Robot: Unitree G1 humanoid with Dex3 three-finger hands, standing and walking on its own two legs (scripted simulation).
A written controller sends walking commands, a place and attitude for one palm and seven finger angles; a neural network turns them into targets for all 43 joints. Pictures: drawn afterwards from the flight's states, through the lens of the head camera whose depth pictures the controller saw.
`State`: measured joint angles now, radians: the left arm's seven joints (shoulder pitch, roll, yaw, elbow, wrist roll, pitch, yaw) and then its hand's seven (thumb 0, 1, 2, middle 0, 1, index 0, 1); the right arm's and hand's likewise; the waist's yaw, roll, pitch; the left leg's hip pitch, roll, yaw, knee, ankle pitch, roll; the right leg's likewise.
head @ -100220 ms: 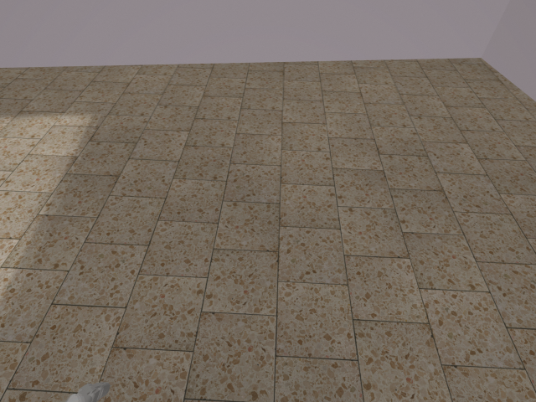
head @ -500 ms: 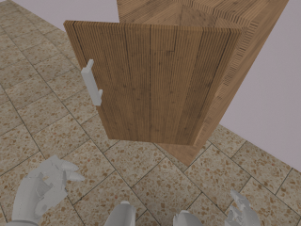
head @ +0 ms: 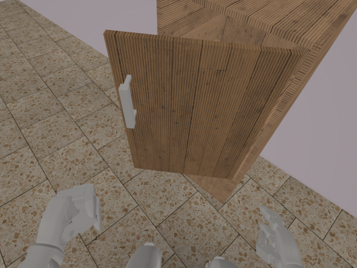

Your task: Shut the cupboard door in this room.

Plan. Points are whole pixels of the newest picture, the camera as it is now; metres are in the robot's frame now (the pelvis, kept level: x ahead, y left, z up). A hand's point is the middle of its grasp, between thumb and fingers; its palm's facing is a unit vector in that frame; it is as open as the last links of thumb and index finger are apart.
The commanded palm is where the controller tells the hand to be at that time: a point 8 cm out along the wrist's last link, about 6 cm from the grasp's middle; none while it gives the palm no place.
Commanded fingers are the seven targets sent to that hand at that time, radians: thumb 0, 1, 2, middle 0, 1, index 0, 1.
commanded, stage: raise the hand and make a fist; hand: left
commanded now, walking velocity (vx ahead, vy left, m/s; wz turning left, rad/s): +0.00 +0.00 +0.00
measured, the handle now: (129, 102) +0.50 +0.17 +0.06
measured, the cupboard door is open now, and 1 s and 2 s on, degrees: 35 35 35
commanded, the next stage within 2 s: bring the fist close to the handle in 0.54 s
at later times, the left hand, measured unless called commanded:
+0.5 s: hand (102, 197) +0.24 +0.17 +0.07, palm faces -0.02 -1.00 -0.04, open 3.1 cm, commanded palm +0.22 +0.22 +0.06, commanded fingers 0.00 0.90 0.90 -1.30 -1.50 -1.30 -1.50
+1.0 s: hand (121, 173) +0.30 +0.15 +0.05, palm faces -0.10 -1.00 -0.01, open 3.1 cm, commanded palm +0.28 +0.20 +0.06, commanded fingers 0.00 0.90 0.90 -1.30 -1.50 -1.30 -1.50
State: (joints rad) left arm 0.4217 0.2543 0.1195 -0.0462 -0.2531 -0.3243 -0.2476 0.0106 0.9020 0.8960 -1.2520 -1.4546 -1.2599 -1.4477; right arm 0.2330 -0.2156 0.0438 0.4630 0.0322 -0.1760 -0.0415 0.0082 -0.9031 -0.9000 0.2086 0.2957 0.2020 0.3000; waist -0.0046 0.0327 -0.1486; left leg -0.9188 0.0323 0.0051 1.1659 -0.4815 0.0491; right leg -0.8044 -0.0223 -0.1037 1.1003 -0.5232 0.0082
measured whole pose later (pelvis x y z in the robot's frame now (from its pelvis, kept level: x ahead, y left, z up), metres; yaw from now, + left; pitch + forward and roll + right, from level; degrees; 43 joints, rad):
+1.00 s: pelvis +0.01 -0.03 +0.00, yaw +0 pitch +15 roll -3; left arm 0.09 0.27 0.16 0.17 -0.28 -0.28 -0.28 0.01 0.90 0.90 -1.30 -1.50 -1.30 -1.50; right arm 0.25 -0.25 0.03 0.53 0.04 -0.14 -0.05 0.01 -0.91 -0.90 0.21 0.30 0.20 0.30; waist -0.03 0.04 -0.14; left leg -0.93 0.05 0.00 1.16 -0.49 0.01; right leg -0.83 0.00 -0.10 1.12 -0.54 -0.03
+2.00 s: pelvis +0.01 -0.03 +0.01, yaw -2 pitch +15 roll -1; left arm -0.34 0.25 0.20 0.67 -0.19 -0.43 -0.17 0.01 0.90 0.90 -1.30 -1.50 -1.30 -1.50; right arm 0.32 -0.26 0.00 0.61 0.03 -0.02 -0.01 0.01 -0.91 -0.90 0.21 0.30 0.20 0.30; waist -0.06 0.02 -0.13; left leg -0.90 0.05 0.04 1.08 -0.44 0.01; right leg -0.84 0.00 -0.06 1.07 -0.51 -0.02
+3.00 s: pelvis -0.01 -0.01 -0.01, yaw -2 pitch +21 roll -3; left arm -0.89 0.43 0.23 1.15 -0.15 -0.41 -0.36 0.01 0.90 0.90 -1.30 -1.50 -1.30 -1.50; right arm 0.34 -0.27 0.01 0.67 0.03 -0.02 -0.01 0.00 -0.91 -0.90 0.21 0.30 0.20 0.30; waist -0.15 0.04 -0.12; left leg -1.11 0.05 0.01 1.20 -0.46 0.03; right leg -1.02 0.00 -0.09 1.16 -0.50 -0.01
